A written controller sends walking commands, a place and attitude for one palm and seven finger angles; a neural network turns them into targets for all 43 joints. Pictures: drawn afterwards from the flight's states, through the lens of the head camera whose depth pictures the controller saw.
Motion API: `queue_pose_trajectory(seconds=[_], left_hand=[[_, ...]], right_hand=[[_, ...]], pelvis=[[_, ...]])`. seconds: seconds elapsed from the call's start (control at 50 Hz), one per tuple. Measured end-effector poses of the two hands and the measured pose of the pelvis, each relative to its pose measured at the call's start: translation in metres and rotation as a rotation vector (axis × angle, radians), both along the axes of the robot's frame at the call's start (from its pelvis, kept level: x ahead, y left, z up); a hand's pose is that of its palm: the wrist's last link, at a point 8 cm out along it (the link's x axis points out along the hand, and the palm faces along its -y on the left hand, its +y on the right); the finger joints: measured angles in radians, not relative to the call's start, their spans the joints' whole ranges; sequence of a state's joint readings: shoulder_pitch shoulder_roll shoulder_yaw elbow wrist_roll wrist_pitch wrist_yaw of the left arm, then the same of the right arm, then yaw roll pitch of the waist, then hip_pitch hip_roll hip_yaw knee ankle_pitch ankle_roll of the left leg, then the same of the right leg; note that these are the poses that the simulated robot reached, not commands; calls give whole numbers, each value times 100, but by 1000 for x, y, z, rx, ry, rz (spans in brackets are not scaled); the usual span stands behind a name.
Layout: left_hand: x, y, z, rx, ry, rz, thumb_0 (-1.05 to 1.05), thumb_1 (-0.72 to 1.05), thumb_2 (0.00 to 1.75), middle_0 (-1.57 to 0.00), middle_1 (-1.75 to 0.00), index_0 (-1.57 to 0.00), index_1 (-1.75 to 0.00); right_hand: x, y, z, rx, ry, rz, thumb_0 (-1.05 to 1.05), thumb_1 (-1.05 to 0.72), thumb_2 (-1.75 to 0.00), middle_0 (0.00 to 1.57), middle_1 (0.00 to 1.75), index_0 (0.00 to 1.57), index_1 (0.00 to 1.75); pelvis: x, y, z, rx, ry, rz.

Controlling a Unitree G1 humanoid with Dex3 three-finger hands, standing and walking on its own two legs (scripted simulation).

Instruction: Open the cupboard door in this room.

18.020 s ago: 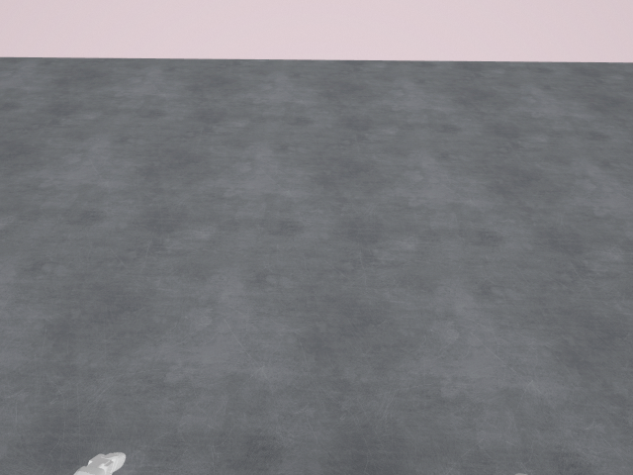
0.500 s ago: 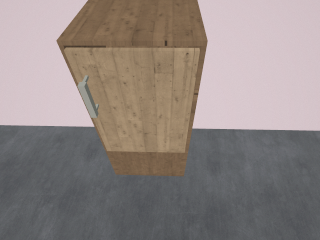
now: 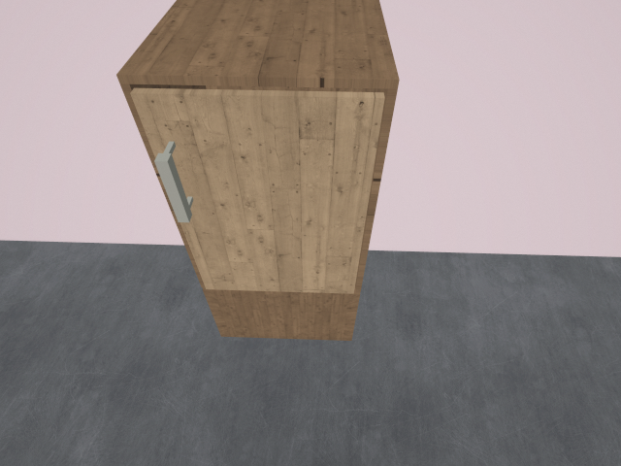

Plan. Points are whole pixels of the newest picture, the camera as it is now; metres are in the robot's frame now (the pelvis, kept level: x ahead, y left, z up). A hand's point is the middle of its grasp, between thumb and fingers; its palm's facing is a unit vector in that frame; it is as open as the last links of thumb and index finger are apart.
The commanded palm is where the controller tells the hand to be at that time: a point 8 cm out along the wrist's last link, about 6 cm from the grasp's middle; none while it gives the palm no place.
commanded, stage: look again from close up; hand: left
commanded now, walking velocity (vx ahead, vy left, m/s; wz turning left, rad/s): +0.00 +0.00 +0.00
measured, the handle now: (177, 183) +0.59 +0.30 -0.01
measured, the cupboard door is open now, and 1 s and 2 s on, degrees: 0 0 0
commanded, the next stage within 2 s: shuffle to correct the standing spot in 0.42 s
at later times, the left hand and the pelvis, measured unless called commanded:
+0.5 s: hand out of the picture +0.01 +0.19 -0.17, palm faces +0.04 -0.98 -0.21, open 7.3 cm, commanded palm none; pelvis +0.01 +0.02 +0.00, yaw +0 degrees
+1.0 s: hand out of the picture +0.05 +0.22 -0.18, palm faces +0.07 -0.98 -0.21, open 7.4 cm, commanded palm none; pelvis +0.05 +0.04 -0.01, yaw +0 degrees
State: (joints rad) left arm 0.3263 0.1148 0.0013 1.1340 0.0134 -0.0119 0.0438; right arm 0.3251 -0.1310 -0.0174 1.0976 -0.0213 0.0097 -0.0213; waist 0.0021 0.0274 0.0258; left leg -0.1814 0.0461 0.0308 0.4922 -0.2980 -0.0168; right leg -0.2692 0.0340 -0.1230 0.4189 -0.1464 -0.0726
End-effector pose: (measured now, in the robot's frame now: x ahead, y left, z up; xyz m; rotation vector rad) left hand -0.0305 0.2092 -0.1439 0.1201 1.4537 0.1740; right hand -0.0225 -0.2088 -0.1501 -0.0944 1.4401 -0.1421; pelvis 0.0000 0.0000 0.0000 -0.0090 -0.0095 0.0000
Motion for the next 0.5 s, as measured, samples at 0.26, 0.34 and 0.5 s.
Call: queue_pose_trajectory(seconds=[0.26,0.34,0.5], left_hand=[[37,31,6,37,-105,-32,1,92,89,-20,-30,-20,-30],[42,36,9,45,-113,-33,1,93,89,-20,-30,-20,-30],[34,32,7,32,-76,-22,1,93,89,-20,-29,-20,-30]], right_hand=[[-15,37,-6,54,-21,-7,0,-91,-90,19,30,20,30],[-15,44,-6,68,-12,1,0,-91,-90,20,30,20,30],[-9,40,-5,54,-1,12,0,-91,-90,20,30,20,30]], pelvis=[[5,18,-1,22,-13,-3],[6,21,0,25,-15,-2],[8,21,1,27,-18,-2]])
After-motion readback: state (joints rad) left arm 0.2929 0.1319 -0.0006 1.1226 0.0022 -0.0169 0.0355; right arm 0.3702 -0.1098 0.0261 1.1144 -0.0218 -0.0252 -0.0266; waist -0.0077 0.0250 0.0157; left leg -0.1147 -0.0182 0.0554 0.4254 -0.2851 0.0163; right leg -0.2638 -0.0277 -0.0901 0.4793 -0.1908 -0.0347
